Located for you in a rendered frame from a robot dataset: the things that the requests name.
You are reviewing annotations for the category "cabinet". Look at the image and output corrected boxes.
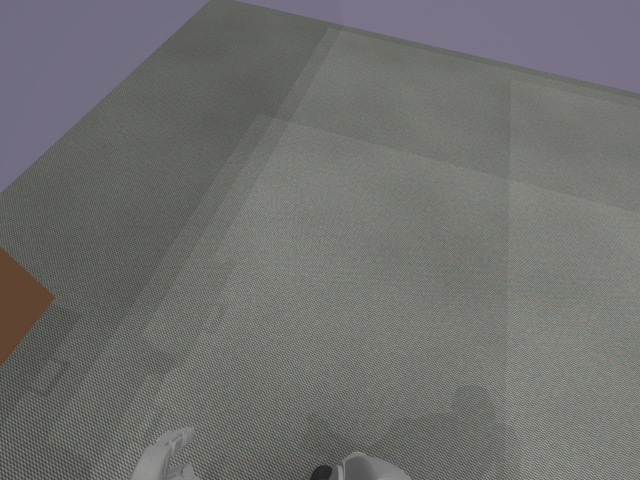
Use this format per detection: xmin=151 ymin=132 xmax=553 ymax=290
xmin=0 ymin=247 xmax=55 ymax=366

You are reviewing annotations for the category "robot right thigh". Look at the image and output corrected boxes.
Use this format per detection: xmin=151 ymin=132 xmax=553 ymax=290
xmin=330 ymin=456 xmax=412 ymax=480

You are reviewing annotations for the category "robot left hand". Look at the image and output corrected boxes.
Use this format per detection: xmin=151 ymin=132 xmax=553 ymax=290
xmin=128 ymin=427 xmax=199 ymax=480

